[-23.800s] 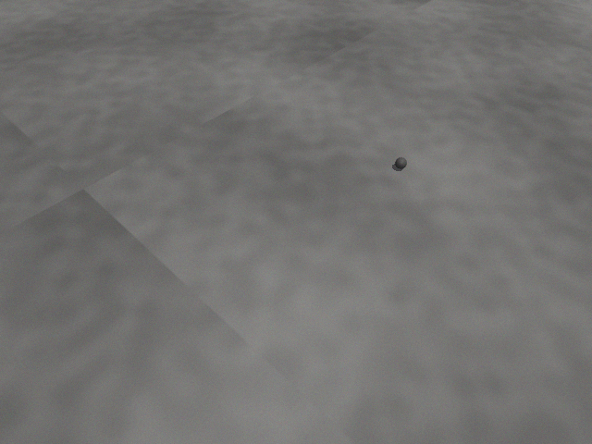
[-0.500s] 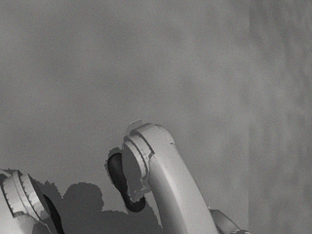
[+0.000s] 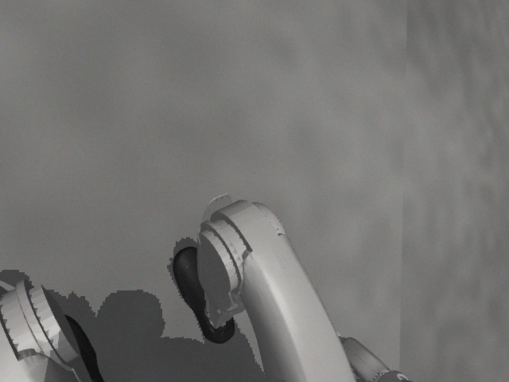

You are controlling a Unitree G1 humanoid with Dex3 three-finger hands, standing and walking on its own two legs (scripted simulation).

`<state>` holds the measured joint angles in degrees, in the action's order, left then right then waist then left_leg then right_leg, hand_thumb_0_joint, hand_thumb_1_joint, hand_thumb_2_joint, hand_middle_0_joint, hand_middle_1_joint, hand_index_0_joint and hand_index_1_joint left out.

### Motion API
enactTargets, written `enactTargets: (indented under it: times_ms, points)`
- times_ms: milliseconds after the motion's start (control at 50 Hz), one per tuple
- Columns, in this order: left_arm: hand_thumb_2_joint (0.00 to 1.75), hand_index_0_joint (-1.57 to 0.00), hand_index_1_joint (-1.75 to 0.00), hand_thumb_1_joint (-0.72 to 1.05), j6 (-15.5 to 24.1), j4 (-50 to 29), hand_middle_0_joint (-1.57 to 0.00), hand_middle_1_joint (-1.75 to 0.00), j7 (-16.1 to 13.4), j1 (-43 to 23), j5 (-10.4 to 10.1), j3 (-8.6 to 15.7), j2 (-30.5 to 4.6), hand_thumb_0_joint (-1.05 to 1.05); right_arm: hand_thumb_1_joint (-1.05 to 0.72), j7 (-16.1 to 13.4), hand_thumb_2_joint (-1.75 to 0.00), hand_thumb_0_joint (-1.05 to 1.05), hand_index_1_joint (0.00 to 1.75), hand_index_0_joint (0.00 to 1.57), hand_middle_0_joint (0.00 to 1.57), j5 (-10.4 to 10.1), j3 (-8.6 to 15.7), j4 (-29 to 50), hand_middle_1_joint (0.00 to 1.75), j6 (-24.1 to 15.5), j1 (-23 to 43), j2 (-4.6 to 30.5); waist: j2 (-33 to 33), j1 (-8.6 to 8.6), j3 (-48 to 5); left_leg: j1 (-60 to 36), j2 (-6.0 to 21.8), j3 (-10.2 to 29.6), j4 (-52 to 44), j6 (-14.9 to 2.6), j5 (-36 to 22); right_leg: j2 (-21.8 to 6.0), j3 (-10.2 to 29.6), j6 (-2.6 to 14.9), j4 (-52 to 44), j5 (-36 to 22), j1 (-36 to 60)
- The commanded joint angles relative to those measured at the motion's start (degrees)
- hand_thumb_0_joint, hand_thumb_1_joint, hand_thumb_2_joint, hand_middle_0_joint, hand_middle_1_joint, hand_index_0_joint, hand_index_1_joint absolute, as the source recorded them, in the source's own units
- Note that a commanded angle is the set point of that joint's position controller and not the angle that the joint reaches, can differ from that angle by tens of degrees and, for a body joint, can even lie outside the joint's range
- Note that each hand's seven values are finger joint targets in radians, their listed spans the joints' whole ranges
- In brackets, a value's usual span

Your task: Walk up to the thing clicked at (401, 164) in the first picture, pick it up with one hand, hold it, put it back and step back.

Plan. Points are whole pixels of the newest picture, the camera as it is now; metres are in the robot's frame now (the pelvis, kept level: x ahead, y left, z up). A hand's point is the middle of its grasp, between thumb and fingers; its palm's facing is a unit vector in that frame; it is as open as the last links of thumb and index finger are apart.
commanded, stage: close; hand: left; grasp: from above
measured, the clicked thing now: out of the picture +0.48 +0.34 -0.28
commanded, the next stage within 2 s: settle in 0.84 s
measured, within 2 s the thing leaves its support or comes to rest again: leaves its support in 1.18 s
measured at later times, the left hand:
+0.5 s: hand out of the picture +0.45 +0.34 -0.26, palm faces -0.45 -0.17 -0.87, open 7.8 cm
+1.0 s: hand out of the picture +0.46 +0.34 -0.26, palm faces -0.44 -0.16 -0.88, open 7.6 cm
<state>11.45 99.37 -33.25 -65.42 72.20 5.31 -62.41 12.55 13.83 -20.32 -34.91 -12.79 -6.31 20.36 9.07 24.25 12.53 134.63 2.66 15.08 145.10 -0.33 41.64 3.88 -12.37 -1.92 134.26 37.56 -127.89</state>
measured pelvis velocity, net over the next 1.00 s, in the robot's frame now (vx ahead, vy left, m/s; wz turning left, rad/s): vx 0.00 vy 0.00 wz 0.00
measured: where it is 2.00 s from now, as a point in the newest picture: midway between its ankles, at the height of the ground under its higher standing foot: (153, 346)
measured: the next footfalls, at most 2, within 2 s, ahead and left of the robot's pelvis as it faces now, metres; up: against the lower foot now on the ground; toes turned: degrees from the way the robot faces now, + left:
none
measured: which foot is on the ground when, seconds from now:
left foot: down 0.00-1.00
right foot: down 0.00-1.00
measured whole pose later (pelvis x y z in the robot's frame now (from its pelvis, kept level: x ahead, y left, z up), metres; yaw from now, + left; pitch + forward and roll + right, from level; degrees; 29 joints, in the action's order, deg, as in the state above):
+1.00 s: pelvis +0.00 +0.00 +0.00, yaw +0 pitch +29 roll -15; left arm 10.8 99.9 -33.3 -65.1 71.3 5.7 -63.3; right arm 12.7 14.0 -20.8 -34.8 -12.7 -6.3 20.9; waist 9.2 24.5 13.0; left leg 134.4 2.7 15.3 144.9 -0.3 41.3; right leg 4.0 -12.6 -1.9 133.9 37.1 -127.7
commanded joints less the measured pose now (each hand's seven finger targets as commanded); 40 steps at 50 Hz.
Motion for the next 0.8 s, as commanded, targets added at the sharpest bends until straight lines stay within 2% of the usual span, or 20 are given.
enactTargets:
  times_ms: [0, 80, 120, 160, 180, 200, 220, 240, 360, 420, 440, 460, 480, 540, 600, 640, 660, 680, 700, 780]
  points:
    - [0.61, -0.51, -0.78, 0.09, -0.26, -7.57, -0.46, -0.84, -2.45, -12.83, -0.90, 1.70, -14.82, 0.00, -0.90, -0.15, -0.90, 0.00, 0.30, 0.20, 0.20, -0.20, 4.92, -1.36, 0.30, 0.31, -12.05, 19.16, -33.77, 2.67, -40.41, -29.93, 1.83, -4.54, -13.98, 0.04, -17.92, 2.19, -3.79, 2.67, -11.34, -18.69, 25.13]
    - [0.60, -0.56, -0.80, 0.16, -0.78, -5.74, -0.50, -0.85, -2.29, -11.54, -1.00, 1.25, -13.93, 0.00, -0.90, -0.39, -0.90, 0.00, 0.30, 0.20, 0.20, -0.21, 5.84, -0.84, 0.30, 0.34, -12.10, 19.63, -32.59, 2.62, -38.09, -27.59, 1.53, -5.13, -13.91, -0.37, -15.28, 2.54, -3.56, 2.64, -11.98, -16.96, 24.44]
    - [0.60, -0.58, -0.78, 0.18, -0.83, -9.58, -0.52, -0.84, -1.85, -13.60, -1.32, 0.82, -13.68, 0.00, -0.90, -0.40, -0.90, 0.00, 0.30, 0.20, 0.20, -0.40, 5.97, -0.65, 0.30, 0.24, -12.29, 19.74, -34.55, 2.05, -40.32, -29.13, 1.42, -5.10, -13.91, -0.15, -16.53, 2.18, -3.54, 2.84, -11.61, -17.44, 24.39]
    - [0.55, -0.58, -0.76, 0.19, -1.10, -6.13, -0.52, -0.83, -1.26, -11.50, -1.44, 1.67, -13.90, 0.00, -0.90, -0.11, -0.90, 0.00, 0.30, 0.20, 0.20, -0.25, 5.55, -1.72, 0.30, 0.18, -13.02, 19.27, -33.29, 2.89, -37.01, -28.03, 1.69, -4.46, -13.95, -0.06, -15.40, 1.93, -3.87, 2.83, -11.18, -16.14, 22.19]
    - [0.55, -0.59, -0.75, 0.20, -1.09, -6.34, -0.53, -0.81, -0.76, -10.63, -1.74, 0.87, -12.82, 0.00, -0.90, -0.18, -0.90, 0.00, 0.30, 0.20, 0.20, -0.47, 6.15, -1.02, 0.30, 0.14, -12.63, 19.64, -31.96, 3.02, -37.08, -28.17, 1.71, -4.60, -13.87, -0.23, -15.28, 2.18, -3.68, 2.71, -11.74, -16.09, 22.70]
    - [0.56, -0.61, -0.74, 0.22, -0.79, -7.14, -0.56, -0.80, -0.81, -11.40, -2.07, 1.64, -13.65, 0.00, -0.90, -0.19, -0.90, 0.00, 0.30, 0.20, 0.20, -0.63, 5.11, -1.26, 0.30, 0.37, -12.87, 18.56, -31.43, 3.11, -38.06, -27.54, 1.75, -4.34, -13.91, -0.24, -15.67, 2.11, -3.81, 2.66, -11.76, -16.54, 24.05]
    - [0.56, -0.63, -0.74, 0.24, -0.82, -5.80, -0.57, -0.80, -0.44, -10.95, -1.92, 0.48, -12.36, 0.00, -0.90, -0.28, -0.90, 0.00, 0.30, 0.20, 0.20, -0.53, 5.26, -0.91, 0.30, 0.39, -12.63, 18.90, -30.21, 3.51, -37.32, -26.94, 1.54, -4.63, -13.46, -0.51, -14.84, 2.11, -3.53, 2.62, -11.93, -16.19, 23.71]
    - [0.55, -0.64, -0.73, 0.27, -0.59, -7.61, -0.59, -0.79, -0.36, -11.17, -2.30, 0.89, -13.25, 0.00, -0.90, -0.46, -0.90, 0.00, 0.30, 0.20, 0.20, -0.52, 6.09, -0.83, 0.30, 0.46, -12.72, 19.80, -31.06, 3.11, -38.89, -27.34, 1.66, -4.82, -13.53, -0.65, -15.35, 2.34, -3.46, 2.41, -12.39, -16.85, 25.38]
    - [0.53, -0.72, -0.73, 0.38, 0.92, -7.36, -0.65, -0.80, 0.27, -11.40, -1.98, 0.14, -12.97, 0.00, -0.89, -0.88, -0.90, 0.00, 0.30, 0.20, 0.20, -0.57, 5.07, -0.78, 0.30, 0.85, -12.35, 19.17, -30.43, 3.01, -36.17, -26.96, 1.50, -4.36, -13.73, -0.32, -13.51, 2.13, -4.11, 2.81, -12.07, -14.54, 22.71]
    - [0.50, -0.75, -0.71, 0.42, 1.55, -8.88, -0.68, -0.79, -0.24, -12.10, -0.88, -0.12, -13.38, 0.00, -0.89, -0.80, -0.90, 0.00, 0.30, 0.20, 0.20, -0.41, 5.27, -0.83, 0.30, 0.91, -12.34, 19.23, -32.92, 2.64, -37.38, -29.23, 1.66, -3.96, -14.54, 0.10, -14.06, 2.11, -4.31, 2.91, -11.28, -14.81, 22.45]
    - [0.50, -0.75, -0.71, 0.42, 1.81, -8.96, -0.67, -0.79, -0.77, -12.84, -1.30, 0.51, -13.68, 0.00, -0.89, -0.94, -0.90, 0.00, 0.30, 0.20, 0.20, -0.41, 5.35, -0.89, 0.30, 0.86, -11.49, 19.68, -33.26, 2.05, -37.92, -29.78, 1.80, -3.46, -14.57, 0.43, -13.67, 1.95, -4.56, 3.10, -11.12, -14.31, 21.04]
    - [0.51, -0.77, -0.71, 0.44, 1.90, -7.50, -0.70, -0.78, -1.20, -11.28, -0.97, 0.19, -13.38, 0.00, -0.90, -0.88, -0.90, 0.00, 0.30, 0.20, 0.20, -0.35, 5.14, -0.99, 0.30, 0.96, -11.22, 19.21, -33.60, 2.12, -37.72, -30.63, 1.98, -3.30, -15.11, 0.59, -14.05, 2.08, -4.73, 3.06, -10.90, -14.60, 21.44]
    - [0.48, -0.78, -0.68, 0.45, 1.95, -7.05, -0.71, -0.75, -1.45, -11.88, -0.72, -1.26, -11.94, 0.00, -0.90, -0.94, -0.90, 0.00, 0.30, 0.20, 0.20, -0.28, 5.83, -0.74, 0.30, 0.81, -11.21, 20.05, -33.16, 3.15, -36.42, -29.24, 1.81, -3.88, -14.62, 0.19, -13.11, 2.44, -4.33, 2.86, -11.37, -14.65, 21.66]
    - [0.55, -0.84, -0.70, 0.53, 1.79, -9.95, -0.78, -0.77, -2.58, -13.66, 0.31, 0.12, -13.41, 0.00, -0.89, -0.74, -0.90, 0.00, 0.30, 0.20, 0.20, -0.11, 5.67, -1.54, 0.30, 0.58, -12.12, 19.57, -34.48, 2.61, -39.29, -30.79, 1.79, -4.27, -13.81, 0.25, -16.66, 2.18, -4.21, 2.70, -10.93, -17.64, 22.61]
    - [0.55, -0.88, -0.69, 0.58, 0.84, -5.16, -0.83, -0.75, -3.01, -11.15, 0.12, -1.02, -11.12, 0.00, -0.90, -0.30, -0.90, 0.00, 0.30, 0.20, 0.20, 0.19, 5.28, -1.64, 0.30, 0.13, -11.72, 19.26, -32.24, 3.67, -34.69, -29.26, 1.98, -3.82, -14.50, 0.32, -15.18, 2.41, -4.48, 2.56, -11.23, -16.58, 21.26]
    - [0.56, -0.92, -0.70, 0.63, 0.70, -8.49, -0.86, -0.76, -3.64, -14.36, 0.23, 0.28, -13.66, 0.00, -0.89, -0.44, -0.90, 0.00, 0.30, 0.20, 0.20, 0.03, 5.22, -1.83, 0.30, 0.11, -11.66, 19.55, -34.30, 3.01, -37.72, -30.76, 2.10, -3.68, -14.52, 0.52, -16.39, 2.07, -4.35, 2.66, -11.03, -17.43, 21.77]
    - [0.54, -0.92, -0.69, 0.63, 0.71, -8.94, -0.86, -0.75, -3.87, -15.61, -0.11, -0.33, -13.18, 0.00, -0.90, -0.46, -0.90, 0.00, 0.30, 0.20, 0.20, 0.13, 5.98, -1.71, 0.30, -0.05, -11.53, 20.19, -35.90, 2.98, -38.92, -31.06, 2.00, -4.04, -14.28, 0.54, -16.91, 2.04, -4.16, 2.76, -11.13, -18.09, 22.42]
    - [0.56, -0.93, -0.70, 0.63, -0.30, -3.02, -0.87, -0.76, -3.87, -11.44, 0.30, -0.22, -12.63, 0.00, -0.90, -0.32, -0.90, 0.00, 0.30, 0.20, 0.20, 0.27, 5.39, -1.68, 0.30, -0.13, -11.70, 19.73, -32.93, 3.42, -36.32, -30.19, 2.02, -3.80, -14.38, 0.32, -15.84, 2.19, -4.21, 2.70, -11.09, -17.47, 22.37]
    - [0.54, -0.94, -0.69, 0.66, -0.31, -4.93, -0.88, -0.75, -3.69, -12.68, -0.03, -0.32, -12.37, 0.00, -0.90, -0.16, -0.90, 0.00, 0.30, 0.20, 0.20, 0.04, 5.56, -2.05, 0.30, -0.15, -12.29, 20.06, -33.24, 4.01, -35.52, -28.33, 1.91, -4.05, -14.25, 0.16, -15.41, 2.20, -4.25, 2.58, -11.27, -17.01, 22.01]
    - [0.52, -0.99, -0.66, 0.71, -0.91, -5.29, -0.93, -0.72, -2.91, -12.90, -0.74, 0.36, -13.63, 0.00, -0.90, -0.12, -0.90, 0.00, 0.30, 0.20, 0.20, -0.01, 5.53, -1.44, 0.30, -0.49, -11.69, 19.89, -33.19, 3.60, -35.95, -28.95, 1.97, -3.76, -14.59, 0.16, -14.26, 1.95, -3.96, 2.69, -11.25, -15.90, 21.78]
